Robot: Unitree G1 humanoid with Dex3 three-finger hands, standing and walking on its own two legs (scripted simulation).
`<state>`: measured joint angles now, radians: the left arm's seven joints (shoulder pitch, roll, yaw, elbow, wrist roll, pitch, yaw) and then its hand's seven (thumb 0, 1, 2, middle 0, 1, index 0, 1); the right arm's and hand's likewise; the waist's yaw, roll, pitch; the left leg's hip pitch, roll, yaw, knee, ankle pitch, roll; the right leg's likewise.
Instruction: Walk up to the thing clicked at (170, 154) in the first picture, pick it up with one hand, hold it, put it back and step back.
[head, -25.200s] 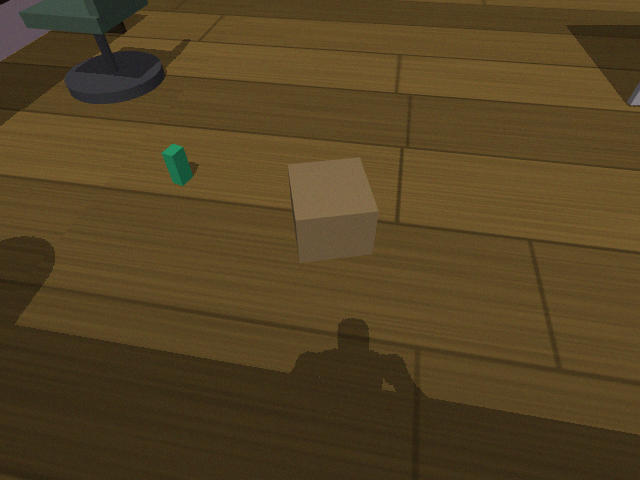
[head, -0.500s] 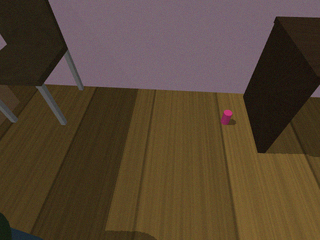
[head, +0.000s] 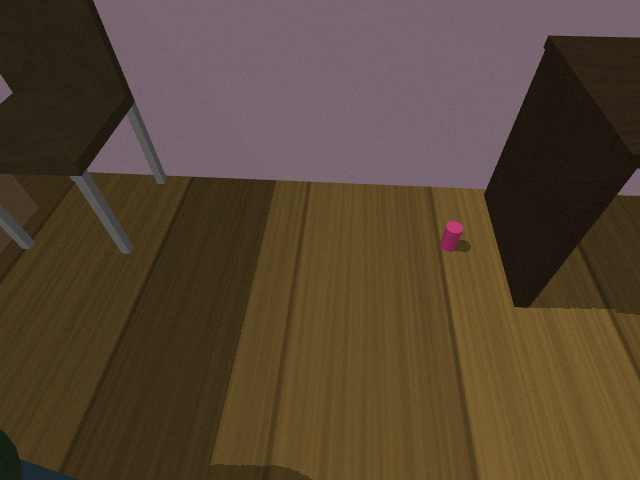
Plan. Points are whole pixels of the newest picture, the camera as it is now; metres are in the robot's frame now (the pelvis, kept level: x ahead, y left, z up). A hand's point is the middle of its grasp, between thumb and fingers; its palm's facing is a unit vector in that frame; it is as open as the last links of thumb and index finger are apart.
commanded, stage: stand
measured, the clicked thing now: out of the picture -0.46 -0.49 -0.69
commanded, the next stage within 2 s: walk up in 0.32 s
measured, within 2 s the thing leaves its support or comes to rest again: neither
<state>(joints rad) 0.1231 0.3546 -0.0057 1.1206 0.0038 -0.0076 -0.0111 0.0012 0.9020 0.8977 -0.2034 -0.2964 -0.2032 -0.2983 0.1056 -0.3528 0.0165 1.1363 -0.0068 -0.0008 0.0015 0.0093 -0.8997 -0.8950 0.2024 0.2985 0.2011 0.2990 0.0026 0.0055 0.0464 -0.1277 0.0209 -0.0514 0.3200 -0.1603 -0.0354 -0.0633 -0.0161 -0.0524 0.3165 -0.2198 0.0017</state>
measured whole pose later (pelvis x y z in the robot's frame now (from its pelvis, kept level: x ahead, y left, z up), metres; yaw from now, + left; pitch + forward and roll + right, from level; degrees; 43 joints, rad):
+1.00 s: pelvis +0.20 +0.05 -0.01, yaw +0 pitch -3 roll +2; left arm 0.25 0.42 0.06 0.94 0.02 -0.02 -0.11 0.00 0.90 0.90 -0.20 -0.30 -0.20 -0.30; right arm 0.34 -0.40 -0.07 0.90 -0.02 -0.07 0.06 0.01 -0.90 -0.89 0.21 0.30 0.20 0.30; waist -0.03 -0.02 0.06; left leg -0.03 0.02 0.12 0.42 -0.33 0.00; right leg -0.45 -0.10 -0.01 0.64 -0.20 -0.02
